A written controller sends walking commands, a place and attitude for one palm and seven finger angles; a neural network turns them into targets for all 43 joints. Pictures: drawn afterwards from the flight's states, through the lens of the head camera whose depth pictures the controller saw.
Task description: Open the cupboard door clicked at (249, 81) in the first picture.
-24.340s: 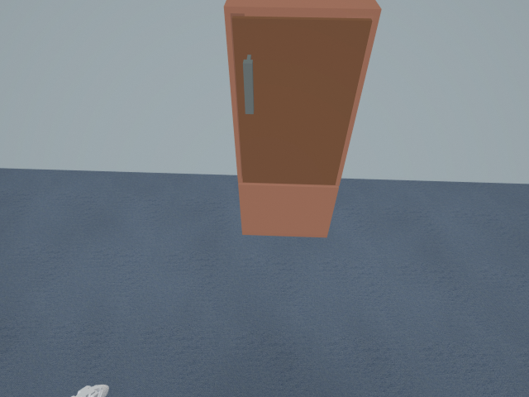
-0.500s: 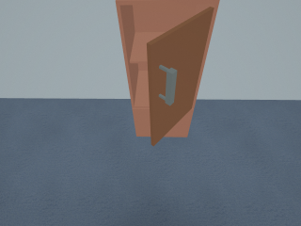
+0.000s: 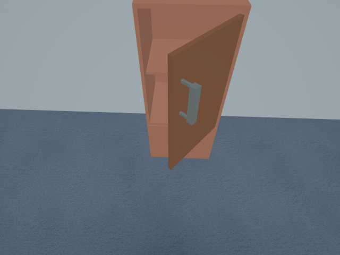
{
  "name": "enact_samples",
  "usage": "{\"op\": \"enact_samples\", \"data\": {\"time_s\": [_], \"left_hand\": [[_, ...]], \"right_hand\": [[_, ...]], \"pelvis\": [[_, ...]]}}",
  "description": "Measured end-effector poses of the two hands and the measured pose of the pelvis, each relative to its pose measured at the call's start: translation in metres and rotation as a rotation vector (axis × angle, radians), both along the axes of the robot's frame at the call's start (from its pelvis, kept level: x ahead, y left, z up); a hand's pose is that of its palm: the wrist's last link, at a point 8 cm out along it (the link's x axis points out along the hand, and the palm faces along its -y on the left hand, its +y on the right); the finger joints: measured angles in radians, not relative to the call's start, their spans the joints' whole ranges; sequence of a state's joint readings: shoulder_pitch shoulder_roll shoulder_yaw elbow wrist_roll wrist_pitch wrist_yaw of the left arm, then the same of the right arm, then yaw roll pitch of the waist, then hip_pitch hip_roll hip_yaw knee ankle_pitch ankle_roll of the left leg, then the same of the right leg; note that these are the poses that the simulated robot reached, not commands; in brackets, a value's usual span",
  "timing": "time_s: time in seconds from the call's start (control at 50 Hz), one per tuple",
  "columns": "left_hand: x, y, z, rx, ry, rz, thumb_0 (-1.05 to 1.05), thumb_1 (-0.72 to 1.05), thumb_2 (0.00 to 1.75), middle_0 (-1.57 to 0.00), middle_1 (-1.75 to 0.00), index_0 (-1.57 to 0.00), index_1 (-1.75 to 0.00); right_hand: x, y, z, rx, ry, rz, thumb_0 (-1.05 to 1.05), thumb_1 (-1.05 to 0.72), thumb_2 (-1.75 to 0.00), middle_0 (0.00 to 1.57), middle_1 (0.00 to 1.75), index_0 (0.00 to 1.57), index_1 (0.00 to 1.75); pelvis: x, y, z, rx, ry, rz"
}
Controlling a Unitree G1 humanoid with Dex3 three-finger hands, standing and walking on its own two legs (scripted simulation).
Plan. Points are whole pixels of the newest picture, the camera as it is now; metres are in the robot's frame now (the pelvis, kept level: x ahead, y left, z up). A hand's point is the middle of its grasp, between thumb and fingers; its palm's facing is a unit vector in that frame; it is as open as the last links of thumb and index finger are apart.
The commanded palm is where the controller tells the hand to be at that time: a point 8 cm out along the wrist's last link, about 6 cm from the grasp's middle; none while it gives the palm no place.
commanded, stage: look to check the result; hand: left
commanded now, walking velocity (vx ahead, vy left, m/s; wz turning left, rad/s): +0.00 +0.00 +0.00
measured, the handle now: (188, 102) +0.56 -0.02 +0.02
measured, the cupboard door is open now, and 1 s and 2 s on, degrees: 49 49 49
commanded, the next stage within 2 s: walk to a spot facing it in 0.48 s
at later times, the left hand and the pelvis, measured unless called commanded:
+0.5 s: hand out of the picture +0.00 +0.16 -0.17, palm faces +0.06 -0.98 -0.17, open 7.4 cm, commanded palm none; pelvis +0.02 +0.00 +0.00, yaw +0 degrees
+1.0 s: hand out of the picture +0.06 +0.18 -0.18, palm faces -0.08 -0.97 -0.25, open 7.4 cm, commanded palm none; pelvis +0.01 -0.01 -0.01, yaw -9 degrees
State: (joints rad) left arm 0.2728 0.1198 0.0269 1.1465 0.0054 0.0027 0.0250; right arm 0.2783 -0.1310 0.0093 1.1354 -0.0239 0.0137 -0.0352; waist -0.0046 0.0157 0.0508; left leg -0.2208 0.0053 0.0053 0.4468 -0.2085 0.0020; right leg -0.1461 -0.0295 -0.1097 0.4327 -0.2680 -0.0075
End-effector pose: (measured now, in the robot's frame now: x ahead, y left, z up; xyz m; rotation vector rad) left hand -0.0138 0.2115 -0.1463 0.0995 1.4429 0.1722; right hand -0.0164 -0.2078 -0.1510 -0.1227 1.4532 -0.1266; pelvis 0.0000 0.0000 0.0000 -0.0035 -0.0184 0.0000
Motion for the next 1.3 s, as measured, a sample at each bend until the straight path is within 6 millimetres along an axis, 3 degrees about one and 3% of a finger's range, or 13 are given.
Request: {"op": "enact_samples", "data": {"time_s": [0.2, 0.66, 0.82, 0.98, 1.1, 1.3], "left_hand": [[-0.001, 0.001, 0.002, 0.005, 0.024, 0.008, 0.00, 0.91, 0.90, -0.19, -0.30, -0.20, -0.29], [0.017, -0.004, 0.001, -0.003, 0.014, 0.006, 0.00, 0.90, 0.90, -0.19, -0.30, -0.20, -0.29], [0.027, 0.006, -0.002, 0.009, 0.036, -0.029, 0.00, 0.90, 0.90, -0.20, -0.30, -0.20, -0.29], [0.067, 0.020, -0.002, 0.067, -0.015, -0.127, 0.01, 0.90, 0.90, -0.20, -0.30, -0.20, -0.29], [0.107, 0.004, 0.011, 0.132, -0.122, -0.211, 0.01, 0.91, 0.90, -0.19, -0.30, -0.20, -0.29], [0.121, -0.031, 0.027, 0.123, -0.106, -0.306, 0.00, 0.90, 0.90, -0.20, -0.30, -0.20, -0.29]], "right_hand": [[0.012, -0.004, 0.000, -0.008, -0.002, 0.011, 0.01, -0.92, -0.90, 0.20, 0.30, 0.20, 0.30], [0.026, -0.008, 0.002, -0.017, 0.007, 0.013, 0.01, -0.92, -0.90, 0.20, 0.30, 0.20, 0.30], [0.027, -0.016, -0.002, -0.047, -0.019, -0.057, 0.01, -0.91, -0.90, 0.20, 0.30, 0.20, 0.30], [0.022, -0.039, -0.009, -0.072, -0.080, -0.126, 0.01, -0.91, -0.90, 0.20, 0.30, 0.20, 0.30], [0.015, -0.068, -0.027, -0.048, -0.095, -0.172, 0.01, -0.90, -0.90, 0.20, 0.30, 0.20, 0.30], [0.050, -0.111, 0.002, -0.084, -0.226, -0.259, 0.01, -0.91, -0.90, 0.20, 0.30, 0.20, 0.30]], "pelvis": [[0.008, 0.000, 0.001, 0.002, 0.001, 0.001], [0.022, -0.003, 0.002, 0.004, 0.006, 0.003], [0.019, -0.002, -0.004, 0.002, 0.012, -0.060], [0.010, -0.011, -0.013, 0.029, 0.022, -0.149], [0.005, -0.033, -0.020, 0.029, 0.021, -0.198], [0.008, -0.052, 0.000, 0.058, 0.044, -0.312]]}}
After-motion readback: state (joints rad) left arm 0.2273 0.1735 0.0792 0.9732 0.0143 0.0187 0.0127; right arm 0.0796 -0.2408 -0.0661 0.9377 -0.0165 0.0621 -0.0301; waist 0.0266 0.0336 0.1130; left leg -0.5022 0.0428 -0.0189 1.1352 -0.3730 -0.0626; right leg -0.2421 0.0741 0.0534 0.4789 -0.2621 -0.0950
